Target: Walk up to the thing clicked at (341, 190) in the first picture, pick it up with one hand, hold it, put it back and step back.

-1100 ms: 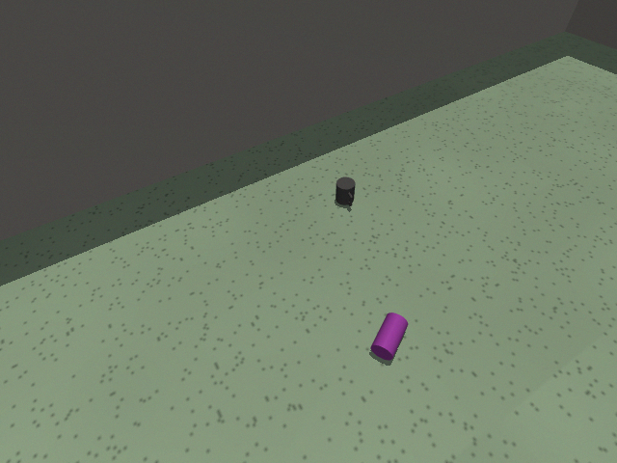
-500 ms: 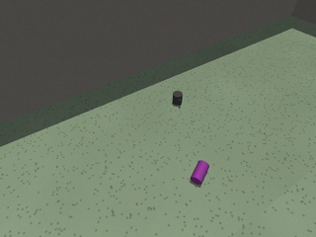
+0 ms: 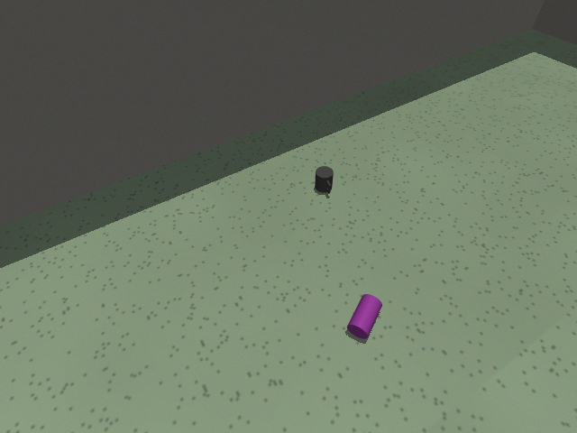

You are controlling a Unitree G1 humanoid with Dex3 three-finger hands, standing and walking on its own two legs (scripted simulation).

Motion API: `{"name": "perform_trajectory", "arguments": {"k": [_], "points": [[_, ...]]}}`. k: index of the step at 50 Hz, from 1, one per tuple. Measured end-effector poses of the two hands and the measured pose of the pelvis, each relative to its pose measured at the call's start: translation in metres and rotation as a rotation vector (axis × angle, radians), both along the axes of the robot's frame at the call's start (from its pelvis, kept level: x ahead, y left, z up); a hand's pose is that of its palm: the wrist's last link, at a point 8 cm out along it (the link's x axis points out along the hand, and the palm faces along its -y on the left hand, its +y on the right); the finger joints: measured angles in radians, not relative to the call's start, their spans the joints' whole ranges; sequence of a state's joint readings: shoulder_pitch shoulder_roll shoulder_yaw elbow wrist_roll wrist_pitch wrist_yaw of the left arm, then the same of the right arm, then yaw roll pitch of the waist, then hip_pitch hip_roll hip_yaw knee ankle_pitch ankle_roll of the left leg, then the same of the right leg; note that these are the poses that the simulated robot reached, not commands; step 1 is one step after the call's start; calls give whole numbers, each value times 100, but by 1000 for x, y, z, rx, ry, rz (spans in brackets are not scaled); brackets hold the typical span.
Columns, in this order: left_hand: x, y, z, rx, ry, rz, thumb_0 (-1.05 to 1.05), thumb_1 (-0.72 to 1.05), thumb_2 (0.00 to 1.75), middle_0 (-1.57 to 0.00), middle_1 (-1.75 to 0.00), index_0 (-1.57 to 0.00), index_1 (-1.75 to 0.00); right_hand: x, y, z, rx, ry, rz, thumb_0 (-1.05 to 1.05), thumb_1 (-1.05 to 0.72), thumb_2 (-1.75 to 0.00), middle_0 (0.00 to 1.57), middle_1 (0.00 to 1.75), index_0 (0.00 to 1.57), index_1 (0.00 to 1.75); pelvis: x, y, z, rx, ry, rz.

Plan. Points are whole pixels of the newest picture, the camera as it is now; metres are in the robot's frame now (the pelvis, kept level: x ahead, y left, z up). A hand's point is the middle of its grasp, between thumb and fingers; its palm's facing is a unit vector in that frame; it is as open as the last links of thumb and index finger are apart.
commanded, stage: stand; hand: left
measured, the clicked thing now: (325, 181) +1.36 -0.10 -0.73
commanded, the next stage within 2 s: walk up in 0.02 s
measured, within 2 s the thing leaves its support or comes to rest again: neither
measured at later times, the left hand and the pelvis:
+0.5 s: hand (97, 342) +0.30 +0.37 -0.13, palm faces -0.39 -0.79 -0.48, open 7.4 cm; pelvis +0.11 +0.11 -0.01, yaw -23 degrees
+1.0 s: hand (194, 223) +0.57 +0.26 -0.13, palm faces -0.61 -0.60 -0.52, open 7.4 cm; pelvis +0.34 +0.09 -0.03, yaw -41 degrees
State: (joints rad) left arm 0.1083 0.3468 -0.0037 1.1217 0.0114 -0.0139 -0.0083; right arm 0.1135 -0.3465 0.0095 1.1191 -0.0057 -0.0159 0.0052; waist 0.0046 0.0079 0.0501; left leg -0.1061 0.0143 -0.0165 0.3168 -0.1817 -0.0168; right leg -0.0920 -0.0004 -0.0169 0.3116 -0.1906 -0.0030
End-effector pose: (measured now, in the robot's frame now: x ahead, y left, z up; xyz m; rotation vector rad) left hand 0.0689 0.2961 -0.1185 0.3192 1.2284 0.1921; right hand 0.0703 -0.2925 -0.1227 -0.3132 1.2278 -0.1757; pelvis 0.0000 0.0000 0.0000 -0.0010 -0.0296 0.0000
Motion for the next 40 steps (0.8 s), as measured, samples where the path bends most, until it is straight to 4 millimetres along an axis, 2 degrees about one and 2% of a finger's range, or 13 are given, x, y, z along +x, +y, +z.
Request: {"name": "perform_trajectory", "arguments": {"k": [5,8,11,15,18,20,26,31,36,38,40], "points": [[-2,9,3,3,7,-56,0,90,89,-21,-30,-21,-30,12,-7,3,18,-88,-19,0,-90,-90,20,30,20,30,2,8,-5,-1,14,-89],[-1,25,7,27,58,-97,0,90,89,-21,-30,-21,-30,22,-10,12,6,-167,-48,1,-90,-90,20,30,20,30,9,22,-6,-12,28,-148],[13,48,12,52,78,-129,0,90,89,-21,-30,-21,-30,27,-7,20,-19,-201,-71,0,-90,-90,20,30,20,30,21,40,-6,-19,35,-197],[53,88,12,88,67,-181,0,90,89,-21,-30,-21,-30,30,9,26,-57,-196,-109,0,-90,-90,20,30,20,30,46,68,-11,-25,37,-250],[101,118,2,141,62,-254,1,90,89,-21,-30,-21,-30,20,25,23,-98,-214,-172,0,-90,-90,20,30,20,30,65,90,-23,-12,28,-300],[140,124,4,164,47,-305,1,90,89,-21,-30,-21,-30,4,40,22,-93,-193,-245,0,-90,-90,20,30,20,30,75,98,-21,-6,21,-335],[257,110,34,145,-61,-461,1,90,89,-21,-30,-21,-30,-37,85,21,-23,-86,-420,0,-90,-90,20,30,20,30,118,106,-4,-13,18,-413],[347,76,52,162,-122,-590,0,90,89,-20,-30,-21,-30,-49,104,4,16,-46,-549,1,-90,-90,20,30,20,30,162,104,-7,9,9,-483],[433,18,54,168,-226,-712,0,90,89,-21,-30,-21,-30,-36,107,-26,47,-8,-624,1,-90,-90,20,30,20,30,208,89,-25,21,9,-548],[458,-2,50,162,-293,-739,0,90,89,-21,-30,-21,-30,-20,103,-38,53,6,-626,1,-90,-90,20,30,20,30,222,82,-35,-10,7,-568],[473,-14,46,149,-331,-746,0,90,89,-21,-30,-21,-30,5,100,-41,60,2,-615,1,-90,-90,20,30,20,30,237,78,-37,-24,5,-584]]}}
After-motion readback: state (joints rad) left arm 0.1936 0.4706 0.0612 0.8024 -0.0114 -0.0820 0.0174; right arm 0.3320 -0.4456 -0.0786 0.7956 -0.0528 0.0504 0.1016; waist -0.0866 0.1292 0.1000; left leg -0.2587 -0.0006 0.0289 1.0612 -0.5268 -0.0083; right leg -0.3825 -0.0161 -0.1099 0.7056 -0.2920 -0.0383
